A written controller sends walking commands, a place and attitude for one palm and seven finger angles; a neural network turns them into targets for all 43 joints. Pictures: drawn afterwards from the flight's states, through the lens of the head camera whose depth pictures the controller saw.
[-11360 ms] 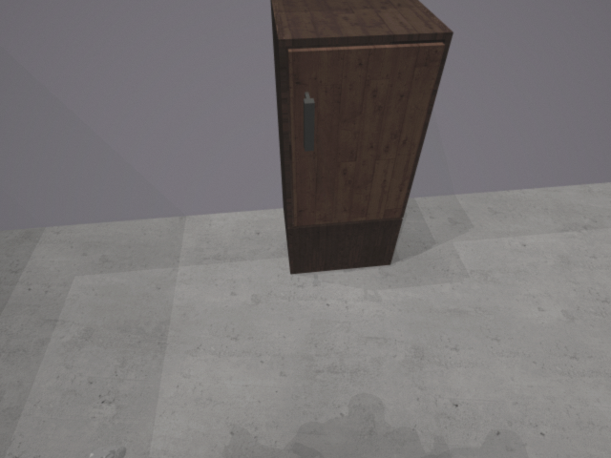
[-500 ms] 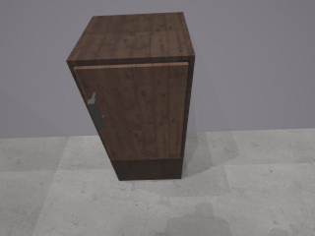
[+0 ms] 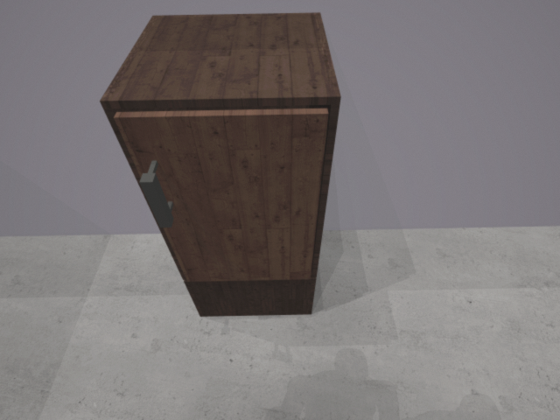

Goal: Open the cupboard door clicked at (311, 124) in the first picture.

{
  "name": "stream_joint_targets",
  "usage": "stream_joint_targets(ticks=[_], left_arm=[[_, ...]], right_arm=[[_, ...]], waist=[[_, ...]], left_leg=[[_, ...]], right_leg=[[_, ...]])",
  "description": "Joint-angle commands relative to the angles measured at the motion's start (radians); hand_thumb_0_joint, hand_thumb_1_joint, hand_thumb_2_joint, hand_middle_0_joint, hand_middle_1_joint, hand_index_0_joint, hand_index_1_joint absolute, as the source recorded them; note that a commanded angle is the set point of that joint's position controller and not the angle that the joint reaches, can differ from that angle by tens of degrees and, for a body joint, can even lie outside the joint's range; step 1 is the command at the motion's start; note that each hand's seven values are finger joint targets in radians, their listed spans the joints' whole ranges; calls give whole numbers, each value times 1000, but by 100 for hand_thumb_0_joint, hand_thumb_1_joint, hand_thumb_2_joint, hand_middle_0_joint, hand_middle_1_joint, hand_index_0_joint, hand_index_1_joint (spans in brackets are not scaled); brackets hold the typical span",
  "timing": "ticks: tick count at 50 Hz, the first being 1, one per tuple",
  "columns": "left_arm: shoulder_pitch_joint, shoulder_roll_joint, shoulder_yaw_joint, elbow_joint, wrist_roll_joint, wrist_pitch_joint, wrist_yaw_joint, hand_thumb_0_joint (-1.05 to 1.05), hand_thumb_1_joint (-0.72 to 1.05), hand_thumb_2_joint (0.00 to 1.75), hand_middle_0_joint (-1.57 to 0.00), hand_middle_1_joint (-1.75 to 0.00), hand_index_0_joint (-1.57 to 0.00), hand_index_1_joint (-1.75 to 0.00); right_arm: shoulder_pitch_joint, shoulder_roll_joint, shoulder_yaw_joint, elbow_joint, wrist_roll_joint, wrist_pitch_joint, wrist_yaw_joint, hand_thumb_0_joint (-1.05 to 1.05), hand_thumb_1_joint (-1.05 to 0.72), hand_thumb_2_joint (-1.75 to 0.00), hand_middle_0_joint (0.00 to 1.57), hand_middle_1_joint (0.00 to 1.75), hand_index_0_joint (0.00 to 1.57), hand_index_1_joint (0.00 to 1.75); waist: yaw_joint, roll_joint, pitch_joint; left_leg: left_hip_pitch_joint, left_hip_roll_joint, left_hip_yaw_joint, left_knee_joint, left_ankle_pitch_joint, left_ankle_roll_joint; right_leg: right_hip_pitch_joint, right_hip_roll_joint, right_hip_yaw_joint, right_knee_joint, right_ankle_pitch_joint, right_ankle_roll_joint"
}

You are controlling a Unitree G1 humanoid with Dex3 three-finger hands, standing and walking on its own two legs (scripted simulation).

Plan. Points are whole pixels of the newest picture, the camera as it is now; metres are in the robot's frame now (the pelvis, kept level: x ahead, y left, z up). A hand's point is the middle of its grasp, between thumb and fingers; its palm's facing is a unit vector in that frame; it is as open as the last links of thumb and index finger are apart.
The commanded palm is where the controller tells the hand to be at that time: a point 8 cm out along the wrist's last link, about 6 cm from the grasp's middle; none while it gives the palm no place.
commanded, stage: look again from close up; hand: left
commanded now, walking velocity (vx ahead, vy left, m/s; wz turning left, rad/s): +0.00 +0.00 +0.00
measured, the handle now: (160, 194) +0.53 +0.29 -0.04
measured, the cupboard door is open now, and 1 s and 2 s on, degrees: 0 0 0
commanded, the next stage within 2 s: shuffle to correct the standing spot in 0.28 s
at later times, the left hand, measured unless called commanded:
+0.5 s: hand out of the picture +0.00 +0.16 -0.17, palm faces +0.05 -0.98 -0.19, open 7.3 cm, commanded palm none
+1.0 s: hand out of the picture +0.03 +0.21 -0.17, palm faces +0.08 -0.97 -0.22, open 7.3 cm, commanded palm none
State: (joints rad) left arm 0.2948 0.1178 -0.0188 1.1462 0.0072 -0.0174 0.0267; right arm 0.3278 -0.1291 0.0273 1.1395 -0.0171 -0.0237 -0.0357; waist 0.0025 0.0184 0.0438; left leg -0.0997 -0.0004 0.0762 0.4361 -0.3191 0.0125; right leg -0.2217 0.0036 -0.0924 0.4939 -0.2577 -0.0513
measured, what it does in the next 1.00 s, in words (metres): stands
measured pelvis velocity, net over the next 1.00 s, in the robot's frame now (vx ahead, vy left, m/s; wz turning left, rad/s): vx -0.01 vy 0.03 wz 0.03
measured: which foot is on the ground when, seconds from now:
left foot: down 0.00-1.00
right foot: down 0.00-0.78, up 0.80-1.00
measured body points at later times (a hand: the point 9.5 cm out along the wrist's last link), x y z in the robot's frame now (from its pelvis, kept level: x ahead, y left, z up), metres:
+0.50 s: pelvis +0.01 -0.01 +0.00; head +0.02 -0.02 +0.45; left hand +0.00 +0.21 -0.16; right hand -0.01 -0.22 -0.17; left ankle -0.05 +0.11 -0.74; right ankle +0.01 -0.08 -0.74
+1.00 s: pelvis -0.01 +0.03 +0.00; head +0.00 +0.02 +0.44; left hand +0.02 +0.27 -0.16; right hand -0.02 -0.17 -0.17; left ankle -0.05 +0.11 -0.74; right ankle -0.03 -0.08 -0.73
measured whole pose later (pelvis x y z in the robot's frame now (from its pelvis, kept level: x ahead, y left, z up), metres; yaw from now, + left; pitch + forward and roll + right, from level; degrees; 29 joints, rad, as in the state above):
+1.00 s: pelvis -0.01 +0.03 +0.00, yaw +2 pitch +0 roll +2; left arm 0.22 0.16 0.04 1.06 0.02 0.02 0.03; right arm 0.33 -0.11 0.01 1.08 -0.04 -0.02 -0.04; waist 0.00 -0.01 0.03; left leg -0.15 -0.07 0.09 0.46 -0.31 0.07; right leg -0.26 -0.04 -0.03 0.64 -0.41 -0.02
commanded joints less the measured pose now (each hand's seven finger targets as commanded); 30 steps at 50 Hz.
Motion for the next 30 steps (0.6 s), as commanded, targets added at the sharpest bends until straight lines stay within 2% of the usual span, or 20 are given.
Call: stream_joint_targets(ticks=[1,8,13,19,23,26,30], left_arm=[[60,91,19,-28,-1,-14,8,0,90,90,-20,-30,-20,-30],[61,93,20,-29,0,-17,9,0,90,90,-20,-30,-20,-30],[55,94,22,-32,0,-14,9,0,90,90,-20,-30,-20,-30],[60,98,25,-33,-1,-16,9,0,90,90,-20,-30,-20,-30],[59,131,40,-51,0,-14,15,0,90,90,-20,-30,-20,-30],[58,166,58,-60,3,-10,20,0,90,90,-20,-30,-20,-30],[41,187,80,-84,10,-4,26,0,90,90,-20,-30,-20,-30]], right_arm=[[80,-66,-11,-7,5,-9,-7,0,-90,-90,20,30,20,30],[75,-64,-15,-2,5,-9,-9,0,-90,-90,20,30,20,30],[70,-60,-15,2,4,-6,-9,0,-90,-90,20,30,20,30],[67,-60,-16,4,4,-7,-10,0,-90,-90,20,30,20,30],[61,-66,-22,-12,7,7,-8,0,-90,-90,20,30,20,30],[61,-66,-31,-28,7,23,-5,0,-90,-90,20,30,20,30],[57,-63,-42,-50,4,33,1,0,-90,-90,20,30,20,30]], waist=[[-2,-16,33],[-4,-33,15],[-2,-26,36],[0,-29,24],[9,-18,14],[10,-78,-3],[16,-129,-2]], left_leg=[[-108,104,-86,-84,162,28],[-84,105,-82,-74,202,23],[-90,106,-82,-81,193,20],[-84,105,-79,-79,185,18],[-117,84,-63,-41,154,4],[-148,57,-36,24,58,-8],[-186,48,-35,87,-11,-11]], right_leg=[[66,-127,133,-85,216,-12],[83,-133,133,-82,310,-12],[77,-129,128,-90,291,-11],[88,-133,133,-100,298,-13],[108,-185,179,-100,351,-31],[106,-257,241,-134,312,-65],[76,-327,300,-149,263,-116]])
